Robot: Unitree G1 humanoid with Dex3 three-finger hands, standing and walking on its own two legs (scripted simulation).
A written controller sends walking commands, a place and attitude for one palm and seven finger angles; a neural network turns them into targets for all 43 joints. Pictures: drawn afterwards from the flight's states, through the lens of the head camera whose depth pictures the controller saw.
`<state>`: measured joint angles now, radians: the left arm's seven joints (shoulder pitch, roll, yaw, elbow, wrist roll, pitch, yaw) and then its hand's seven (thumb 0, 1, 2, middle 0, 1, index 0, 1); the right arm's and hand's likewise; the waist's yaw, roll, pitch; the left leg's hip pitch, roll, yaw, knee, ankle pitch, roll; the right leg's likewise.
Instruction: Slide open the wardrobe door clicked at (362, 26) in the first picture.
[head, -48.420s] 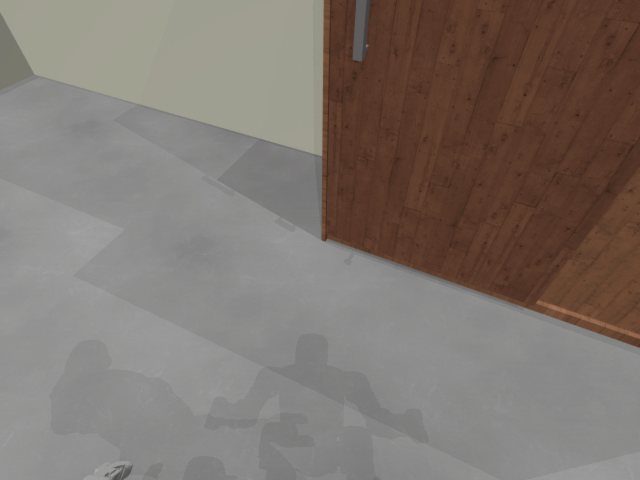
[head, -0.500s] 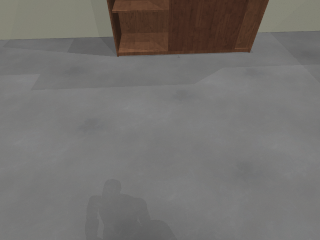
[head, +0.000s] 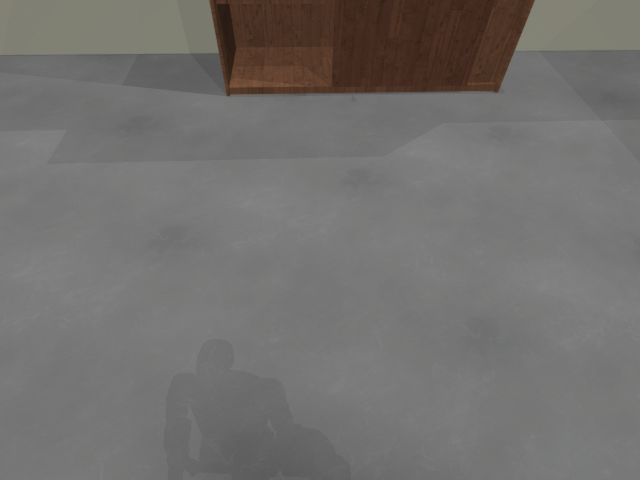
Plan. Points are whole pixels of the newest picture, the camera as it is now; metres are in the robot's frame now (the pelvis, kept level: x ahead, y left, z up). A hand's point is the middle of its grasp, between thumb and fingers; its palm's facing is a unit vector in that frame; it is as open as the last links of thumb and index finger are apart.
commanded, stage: look to check the result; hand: left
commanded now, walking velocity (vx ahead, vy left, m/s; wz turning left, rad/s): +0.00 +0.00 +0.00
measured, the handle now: out of the picture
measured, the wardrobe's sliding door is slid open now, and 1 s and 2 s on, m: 0.61 0.61 0.61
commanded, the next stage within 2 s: none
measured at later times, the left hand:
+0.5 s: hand out of the picture +0.04 +0.17 -0.18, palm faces +0.00 -0.98 -0.18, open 7.3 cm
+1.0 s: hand out of the picture +0.05 +0.18 -0.18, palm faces -0.01 -0.99 -0.17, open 7.4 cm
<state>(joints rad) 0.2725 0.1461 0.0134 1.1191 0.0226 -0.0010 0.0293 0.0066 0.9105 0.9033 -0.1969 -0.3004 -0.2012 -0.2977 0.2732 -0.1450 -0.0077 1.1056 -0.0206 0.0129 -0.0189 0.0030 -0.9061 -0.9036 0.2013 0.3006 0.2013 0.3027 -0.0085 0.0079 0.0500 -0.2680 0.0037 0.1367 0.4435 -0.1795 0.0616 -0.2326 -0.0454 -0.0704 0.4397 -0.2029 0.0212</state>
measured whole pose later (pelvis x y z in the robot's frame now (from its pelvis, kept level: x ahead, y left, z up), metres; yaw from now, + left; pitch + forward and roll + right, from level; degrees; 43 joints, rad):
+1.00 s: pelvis +0.05 +0.01 +0.00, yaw -1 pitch -1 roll +0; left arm 0.24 0.16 -0.01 1.15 0.01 -0.01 0.03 0.01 0.91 0.90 -0.20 -0.30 -0.20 -0.30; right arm 0.23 -0.15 0.01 1.15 -0.01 -0.01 -0.03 0.00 -0.91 -0.90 0.20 0.30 0.20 0.30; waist -0.01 -0.02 0.05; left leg -0.15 -0.02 0.15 0.38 -0.23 0.07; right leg -0.12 -0.06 -0.05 0.37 -0.24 0.05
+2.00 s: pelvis +0.05 +0.01 +0.01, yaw +0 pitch -1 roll +0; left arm 0.19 0.23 0.00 1.15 0.02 -0.01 0.02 0.01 0.91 0.90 -0.20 -0.30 -0.20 -0.30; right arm 0.18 -0.21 0.00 1.14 -0.01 -0.01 -0.02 0.00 -0.90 -0.90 0.20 0.30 0.20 0.30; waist 0.00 -0.02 0.07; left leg -0.13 -0.03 0.14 0.35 -0.21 0.07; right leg -0.10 -0.07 -0.06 0.34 -0.23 0.05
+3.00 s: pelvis +0.06 -0.01 +0.01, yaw +0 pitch +0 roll +0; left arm 0.09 0.32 0.00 1.13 0.02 -0.02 0.00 0.01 0.91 0.90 -0.20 -0.30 -0.20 -0.30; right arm 0.08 -0.33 0.01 1.13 -0.01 -0.01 -0.01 0.00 -0.90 -0.90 0.21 0.30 0.21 0.30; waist -0.01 0.00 0.06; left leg -0.09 0.00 0.12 0.29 -0.19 0.03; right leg -0.05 -0.03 -0.08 0.28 -0.22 0.01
